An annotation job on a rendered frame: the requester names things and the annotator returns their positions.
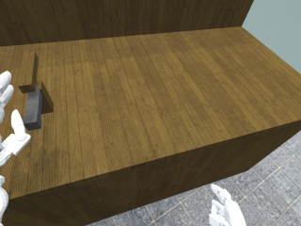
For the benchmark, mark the robot left hand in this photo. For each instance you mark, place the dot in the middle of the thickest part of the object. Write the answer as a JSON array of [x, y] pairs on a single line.
[[14, 143]]

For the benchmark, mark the tap lever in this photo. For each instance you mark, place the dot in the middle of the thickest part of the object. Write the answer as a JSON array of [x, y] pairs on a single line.
[[32, 118]]

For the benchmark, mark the counter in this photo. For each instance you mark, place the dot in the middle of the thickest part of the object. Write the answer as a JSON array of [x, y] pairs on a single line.
[[142, 100]]

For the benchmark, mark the robot right hand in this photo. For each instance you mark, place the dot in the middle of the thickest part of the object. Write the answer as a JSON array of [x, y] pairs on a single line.
[[228, 215]]

